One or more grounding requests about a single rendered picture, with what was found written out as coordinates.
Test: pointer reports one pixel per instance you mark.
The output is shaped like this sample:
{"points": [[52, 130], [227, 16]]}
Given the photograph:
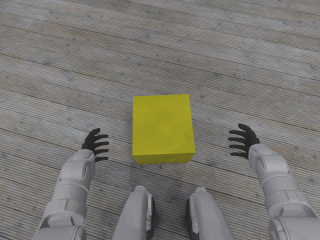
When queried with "robot left forearm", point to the robot left forearm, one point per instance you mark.
{"points": [[68, 203]]}

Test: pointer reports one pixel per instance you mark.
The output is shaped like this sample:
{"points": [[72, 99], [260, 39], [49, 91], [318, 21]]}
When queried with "robot thigh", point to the robot thigh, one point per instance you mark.
{"points": [[132, 223], [212, 224]]}

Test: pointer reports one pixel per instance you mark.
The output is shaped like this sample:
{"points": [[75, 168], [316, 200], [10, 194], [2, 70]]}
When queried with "robot left upper arm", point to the robot left upper arm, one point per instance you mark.
{"points": [[73, 232]]}

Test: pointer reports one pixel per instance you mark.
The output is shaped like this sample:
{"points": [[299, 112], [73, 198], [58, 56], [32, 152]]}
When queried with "robot right forearm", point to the robot right forearm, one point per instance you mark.
{"points": [[283, 196]]}

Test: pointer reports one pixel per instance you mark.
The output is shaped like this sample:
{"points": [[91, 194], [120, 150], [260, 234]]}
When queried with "right robot thigh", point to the right robot thigh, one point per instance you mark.
{"points": [[212, 224]]}

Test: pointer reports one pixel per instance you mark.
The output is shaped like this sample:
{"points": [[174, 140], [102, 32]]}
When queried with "right robot hand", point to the right robot hand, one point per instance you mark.
{"points": [[249, 140]]}

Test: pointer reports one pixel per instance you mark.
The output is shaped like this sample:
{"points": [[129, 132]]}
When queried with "carton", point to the carton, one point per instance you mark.
{"points": [[162, 130]]}

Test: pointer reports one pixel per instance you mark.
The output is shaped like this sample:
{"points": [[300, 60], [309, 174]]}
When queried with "left robot thigh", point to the left robot thigh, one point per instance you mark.
{"points": [[132, 223]]}

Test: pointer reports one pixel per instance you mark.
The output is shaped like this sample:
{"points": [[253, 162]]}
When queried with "left robot hand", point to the left robot hand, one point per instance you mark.
{"points": [[90, 144]]}

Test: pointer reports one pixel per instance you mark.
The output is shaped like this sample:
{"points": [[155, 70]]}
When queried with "robot right upper arm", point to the robot right upper arm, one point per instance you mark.
{"points": [[294, 228]]}

